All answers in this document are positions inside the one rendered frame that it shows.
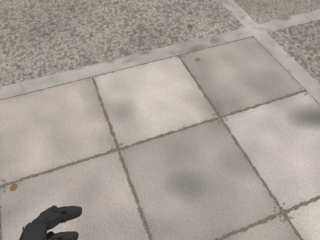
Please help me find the left robot hand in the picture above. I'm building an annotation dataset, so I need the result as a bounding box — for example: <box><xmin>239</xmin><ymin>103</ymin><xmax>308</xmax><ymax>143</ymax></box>
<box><xmin>19</xmin><ymin>205</ymin><xmax>82</xmax><ymax>240</ymax></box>

